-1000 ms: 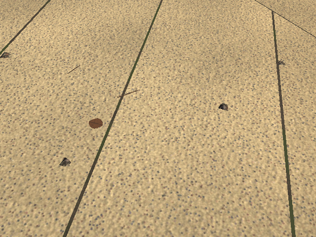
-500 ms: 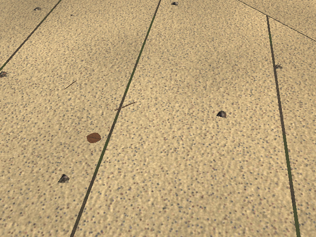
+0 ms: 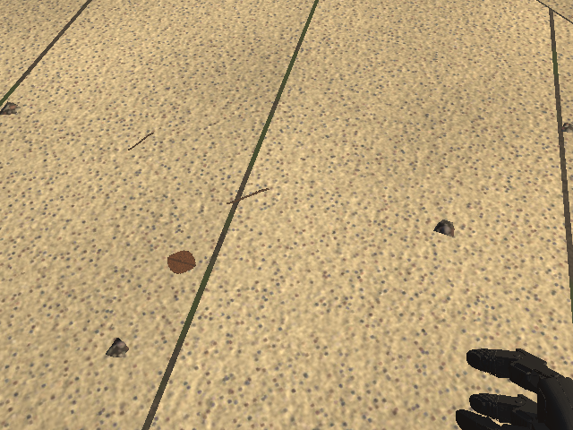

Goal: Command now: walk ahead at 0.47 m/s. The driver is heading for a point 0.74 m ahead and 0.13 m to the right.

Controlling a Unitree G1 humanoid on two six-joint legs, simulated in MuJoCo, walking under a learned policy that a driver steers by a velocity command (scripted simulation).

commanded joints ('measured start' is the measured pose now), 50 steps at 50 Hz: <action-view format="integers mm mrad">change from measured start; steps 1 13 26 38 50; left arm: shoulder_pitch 97 -303 -336 -227 -108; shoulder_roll -2 87 160 189 172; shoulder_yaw -18 20 41 56 55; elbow -92 -210 -276 -292 -231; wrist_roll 10 8 -9 -3 -1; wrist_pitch -24 -23 -34 -33 10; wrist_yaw -8 -2 -66 -22 16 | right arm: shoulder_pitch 485 295 368 208 55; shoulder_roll -308 -166 -235 -153 -172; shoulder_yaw -99 -47 -59 -31 -35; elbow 79 144 207 62 -1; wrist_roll -17 -19 -12 -41 -44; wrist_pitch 1 -22 40 -6 -50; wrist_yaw -17 -33 -57 -55 -19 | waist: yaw -177 -80 -33 -91 -49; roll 229 33 56 -58 -122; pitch -451 10 -109 -58 -57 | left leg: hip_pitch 1012 293 593 -136 78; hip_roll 389 204 237 107 3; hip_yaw -672 -197 13 -115 -93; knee -63 -424 -13 406 -90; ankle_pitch -293 3 548 -108 95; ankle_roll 286 175 37 -124 -51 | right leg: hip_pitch -713 -817 -505 -345 -179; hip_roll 55 -153 30 -131 -120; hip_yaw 42 75 -54 304 339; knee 867 555 156 -170 85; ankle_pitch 111 435 394 571 741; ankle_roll -9 26 -110 -266 -140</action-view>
